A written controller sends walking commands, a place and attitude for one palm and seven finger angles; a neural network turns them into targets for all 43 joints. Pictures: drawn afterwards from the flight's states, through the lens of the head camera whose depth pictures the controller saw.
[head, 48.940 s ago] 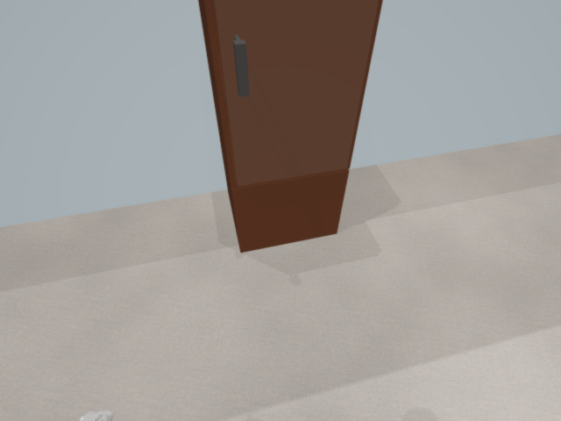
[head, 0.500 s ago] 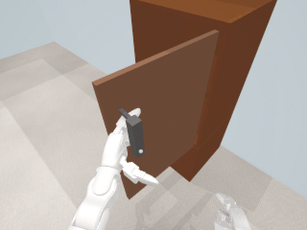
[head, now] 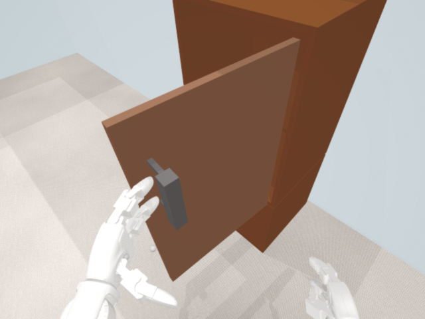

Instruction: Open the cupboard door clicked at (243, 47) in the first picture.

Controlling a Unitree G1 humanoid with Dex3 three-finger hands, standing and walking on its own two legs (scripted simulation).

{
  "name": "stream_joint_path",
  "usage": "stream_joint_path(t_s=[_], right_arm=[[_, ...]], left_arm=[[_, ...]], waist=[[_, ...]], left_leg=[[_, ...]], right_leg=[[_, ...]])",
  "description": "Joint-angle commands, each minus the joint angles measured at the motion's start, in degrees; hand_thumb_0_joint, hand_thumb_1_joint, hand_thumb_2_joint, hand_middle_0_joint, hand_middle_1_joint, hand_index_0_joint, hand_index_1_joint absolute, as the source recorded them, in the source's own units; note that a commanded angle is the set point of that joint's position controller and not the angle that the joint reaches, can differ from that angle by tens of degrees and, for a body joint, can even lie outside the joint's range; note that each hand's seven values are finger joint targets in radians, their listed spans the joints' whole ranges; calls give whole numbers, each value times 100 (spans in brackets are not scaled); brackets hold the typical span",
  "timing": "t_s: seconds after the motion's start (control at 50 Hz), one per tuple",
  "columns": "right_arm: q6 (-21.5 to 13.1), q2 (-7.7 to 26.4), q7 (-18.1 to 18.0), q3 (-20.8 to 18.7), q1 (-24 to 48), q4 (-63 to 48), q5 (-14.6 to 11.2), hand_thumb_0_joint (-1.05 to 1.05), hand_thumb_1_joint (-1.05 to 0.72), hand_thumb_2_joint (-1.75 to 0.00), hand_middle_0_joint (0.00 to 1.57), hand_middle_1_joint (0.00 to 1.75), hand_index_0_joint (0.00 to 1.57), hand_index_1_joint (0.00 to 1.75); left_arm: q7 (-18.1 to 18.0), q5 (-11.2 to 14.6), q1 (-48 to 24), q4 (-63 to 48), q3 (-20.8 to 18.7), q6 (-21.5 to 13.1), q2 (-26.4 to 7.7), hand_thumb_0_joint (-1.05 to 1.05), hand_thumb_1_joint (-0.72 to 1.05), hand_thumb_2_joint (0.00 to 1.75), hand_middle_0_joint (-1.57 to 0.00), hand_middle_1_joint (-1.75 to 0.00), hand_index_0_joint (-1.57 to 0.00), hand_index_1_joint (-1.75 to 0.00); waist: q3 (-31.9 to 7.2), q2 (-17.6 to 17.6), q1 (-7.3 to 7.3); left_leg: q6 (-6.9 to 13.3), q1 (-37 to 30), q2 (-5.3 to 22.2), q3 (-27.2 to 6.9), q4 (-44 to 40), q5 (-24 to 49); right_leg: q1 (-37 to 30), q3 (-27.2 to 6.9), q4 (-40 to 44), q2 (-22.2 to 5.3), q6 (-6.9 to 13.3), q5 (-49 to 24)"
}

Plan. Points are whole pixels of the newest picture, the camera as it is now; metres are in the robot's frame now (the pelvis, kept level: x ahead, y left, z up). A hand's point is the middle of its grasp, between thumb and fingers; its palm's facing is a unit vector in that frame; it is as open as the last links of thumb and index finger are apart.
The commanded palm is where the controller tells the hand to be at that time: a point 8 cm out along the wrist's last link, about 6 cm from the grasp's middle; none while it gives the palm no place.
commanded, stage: slide the hand sideways off the handle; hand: left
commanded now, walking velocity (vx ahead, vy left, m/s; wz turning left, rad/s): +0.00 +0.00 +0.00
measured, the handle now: (166, 193) +0.30 +0.11 +0.11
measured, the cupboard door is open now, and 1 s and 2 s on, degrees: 84 84 84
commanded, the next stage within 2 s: draw the hand back to the body in 0.30 s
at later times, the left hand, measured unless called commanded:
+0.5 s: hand (123, 268) +0.17 +0.15 +0.11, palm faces -0.04 -1.00 -0.05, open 16.3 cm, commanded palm +0.15 +0.21 +0.12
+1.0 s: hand (70, 256) +0.17 +0.22 +0.14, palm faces +0.14 -0.96 -0.22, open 15.7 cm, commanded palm +0.13 +0.27 +0.15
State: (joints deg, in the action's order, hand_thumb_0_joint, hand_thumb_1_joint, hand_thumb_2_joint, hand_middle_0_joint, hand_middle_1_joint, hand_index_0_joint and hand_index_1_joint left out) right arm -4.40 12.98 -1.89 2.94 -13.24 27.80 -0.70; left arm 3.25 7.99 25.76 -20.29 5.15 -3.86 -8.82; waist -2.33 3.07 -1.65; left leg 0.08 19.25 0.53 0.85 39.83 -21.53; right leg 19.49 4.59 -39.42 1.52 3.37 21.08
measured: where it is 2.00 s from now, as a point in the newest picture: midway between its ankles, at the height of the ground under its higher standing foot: outside the picture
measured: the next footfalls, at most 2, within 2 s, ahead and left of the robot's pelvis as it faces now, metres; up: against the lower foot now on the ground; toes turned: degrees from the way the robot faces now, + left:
none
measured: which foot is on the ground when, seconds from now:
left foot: down 0.00-1.00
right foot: down 0.00-1.00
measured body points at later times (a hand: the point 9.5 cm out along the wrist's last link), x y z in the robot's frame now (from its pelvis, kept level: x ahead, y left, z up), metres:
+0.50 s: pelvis -0.01 +0.00 -0.01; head -0.01 -0.02 +0.44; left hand +0.17 +0.20 +0.11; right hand +0.19 -0.22 -0.08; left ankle -0.01 +0.12 -0.72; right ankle +0.00 -0.08 -0.72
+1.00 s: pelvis -0.01 +0.03 +0.01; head -0.03 +0.01 +0.45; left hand +0.16 +0.27 +0.15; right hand +0.19 -0.18 -0.05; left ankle -0.01 +0.12 -0.72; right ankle +0.00 -0.08 -0.72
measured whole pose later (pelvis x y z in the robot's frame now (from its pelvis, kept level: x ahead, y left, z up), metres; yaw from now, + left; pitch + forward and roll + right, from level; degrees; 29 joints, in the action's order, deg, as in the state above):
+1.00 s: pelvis -0.01 +0.03 +0.01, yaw +1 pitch -2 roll -2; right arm -11.7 13.1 -5.1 3.7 -13.6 31.2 -1.1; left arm 3.2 8.4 29.4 -27.2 -7.3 -0.5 -16.3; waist -1.8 3.6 -3.6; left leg 2.0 16.4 -0.2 0.5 38.7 -20.5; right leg 14.9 4.8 -34.9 1.0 1.5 18.3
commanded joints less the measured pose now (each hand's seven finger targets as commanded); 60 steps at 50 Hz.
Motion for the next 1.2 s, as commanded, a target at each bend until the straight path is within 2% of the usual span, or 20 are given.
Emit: stream_joint_path(t_s=[0.0, 0.14, 0.24, 0.28, 0.36, 0.38, 0.42, 0.44, 0.54, 0.62, 0.66, 0.78, 0.88, 0.9, 0.92, 0.94, 0.98, 1.02, 1.14, 1.18], right_arm=[[-479, 474, -56, -223, 495, -982, -58, 0, -90, -90, 20, 30, 20, 30], [-597, 493, -64, -261, 410, -974, -83, 0, -90, -90, 20, 30, 20, 30], [-685, 526, -125, -308, 392, -933, -102, 0, -90, -90, 20, 30, 20, 30], [-786, 560, -139, -305, 417, -961, -127, 0, -90, -90, 20, 30, 20, 30], [-1021, 625, -176, -309, 378, -922, -133, 0, -90, -90, 20, 30, 20, 30], [-1040, 613, -183, -326, 364, -902, -137, 0, -90, -90, 20, 30, 20, 30], [-1053, 616, -191, -314, 393, -914, -139, 0, -90, -90, 20, 30, 20, 30], [-1050, 601, -198, -316, 408, -876, -136, 0, -90, -90, 20, 30, 20, 30], [-1010, 559, -226, -256, 535, -881, -170, 0, -90, -90, 20, 30, 20, 30], [-1059, 557, -209, -220, 554, -903, -195, 0, -90, -90, 20, 30, 20, 30], [-1089, 585, -209, -201, 567, -877, -201, 0, -90, -90, 20, 30, 20, 30], [-1165, 615, -248, -203, 582, -789, -204, 0, -90, -90, 20, 30, 20, 30], [-1192, 648, -265, -166, 633, -715, -230, 0, -90, -90, 20, 30, 20, 30], [-1136, 567, -367, -204, 712, -754, -104, 0, -90, -90, 20, 30, 20, 30], [-1115, 488, -401, -170, 644, -681, -28, 0, -90, -90, 20, 30, 20, 30], [-1068, 519, -394, -187, 647, -602, -18, 0, -90, -90, 20, 30, 20, 30], [-943, 515, -362, -169, 700, -534, 3, 0, -90, -90, 20, 30, 20, 30], [-888, 527, -346, -184, 724, -492, 34, 0, -90, -90, 20, 30, 20, 30], [-765, 564, -337, -221, 850, -333, 87, 0, -90, -90, 20, 30, 20, 30], [-735, 564, -314, -236, 858, -313, 91, 0, -90, -90, 20, 30, 20, 30]], left_arm=[[135, 244, -173, -1342, -703, -504, -425, 0, -50, 30, -15, -30, -15, -30], [438, 503, 633, -1405, -1125, -645, -618, 0, -50, 30, -15, -30, -15, -30], [696, 708, 669, -1445, -1443, -840, -829, 0, -50, 30, -15, -30, -15, -30], [832, 775, 467, -1523, -1196, -948, -666, 0, -50, 30, -15, -30, -15, -30], [909, 768, 85, -1579, -901, -1054, -650, 0, -50, 30, -15, -30, -15, -30], [881, 740, 266, -1420, -1022, -1012, -722, 0, -50, 30, -15, -30, -15, -30], [795, 654, 100, -1581, -1122, -942, -861, 0, -50, 30, -15, -30, -15, -30], [714, 638, 98, -1532, -1255, -869, -971, 0, -50, 30, -15, -30, -15, -30], [615, 728, 139, -1512, -1503, -542, -995, 0, -50, 30, -15, -30, -15, -30], [719, 800, 283, -1697, -1453, -352, -904, 0, -50, 30, -15, -30, -15, -30], [776, 806, 139, -1683, -1328, -249, -849, 0, -50, 30, -15, -30, -15, -30], [818, 853, 32, -1872, -1774, -75, -1174, 0, -50, 30, -15, -30, -15, -30], [906, 932, -240, -1847, -1866, 57, -1201, 0, -32, 37, -16, -30, -16, -30], [69, 27, -572, -2429, -1930, -162, -1891, 0, -29, 39, -16, -30, -16, -30], [-290, -47, -137, -2073, -1749, -124, -1432, 0, -26, 40, -16, -30, -16, -30], [-507, -176, -53, -1994, -1701, -116, -1405, 0, -22, 42, -16, -30, -16, -30], [-710, -320, 100, -1851, -1548, -157, -1227, 0, -15, 45, -16, -30, -16, -30], [-865, -441, 1, -1956, -1666, -238, -1378, 0, -8, 48, -16, -30, -16, -30], [-1061, -547, -95, -1801, -1992, -345, -1636, 0, 13, 57, -17, -30, -17, -30], [-1068, -543, -62, -1859, -2031, -375, -1596, 0, 20, 60, -18, -30, -18, -30]], waist=[[-748, -472, -15], [-756, -521, -84], [-655, -647, -11], [-543, -373, 60], [-548, -344, 136], [-526, -485, 72], [-611, -236, 8], [-607, -329, -12], [-595, -269, -128], [-576, -134, -140], [-376, -275, -65], [-458, -158, -139], [-289, -38, -115], [-186, -17, -251], [88, -111, -152], [125, -242, -163], [210, -39, -124], [91, 214, -138], [76, -98, -186], [-12, 21, -197]], left_leg=[[163, 65, -129, -94, -284, 1190], [142, 336, -148, -138, -108, 1356], [135, 532, -152, -182, 97, 1155], [136, 510, -162, -183, 111, 992], [164, 466, -139, -256, 130, 795], [162, 509, -128, -262, 109, 750], [169, 454, -129, -258, 26, 726], [174, 450, -127, -265, 12, 729], [154, 342, -96, -270, -208, 795], [149, 165, -78, -271, -376, 932], [163, 156, -56, -308, -429, 875], [136, -37, -54, -346, -571, 947], [107, -124, -40, -418, -753, 804], [124, -137, 15, -372, -954, 592], [108, -195, -6, -324, -1003, 440], [117, -268, 10, -314, -1045, 420], [118, -456, 50, -311, -1232, 535], [107, -647, 72, -303, -1412, 693], [101, -924, 132, -315, -1764, 1112], [85, -1029, 142, -305, -1837, 1420]], right_leg=[[-367, -540, 693, -236, -308, -1787], [-524, -627, 514, -297, -380, -2465], [-349, -830, 596, -357, -453, -2183], [-84, -769, 624, -328, -410, -1690], [172, -690, 659, -297, -341, -976], [176, -658, 666, -275, -316, -797], [155, -591, 638, -261, -271, -627], [109, -580, 654, -251, -261, -591], [-60, -409, 653, -187, -230, -719], [-89, -222, 611, -124, -229, -1008], [-9, -187, 668, -105, -242, -951], [-144, -133, 745, -86, -218, -975], [-138, -57, 868, -60, -210, -775], [-366, -399, 1217, -133, -157, -599], [-293, -404, 1419, -187, -157, -387], [-372, -435, 1561, -190, -152, -294], [-492, -371, 1573, -197, -162, -402], [-703, -350, 1579, -198, -149, -609], [-1150, -338, 1764, -169, -143, -947], [-1303, -342, 1735, -178, -145, -1201]])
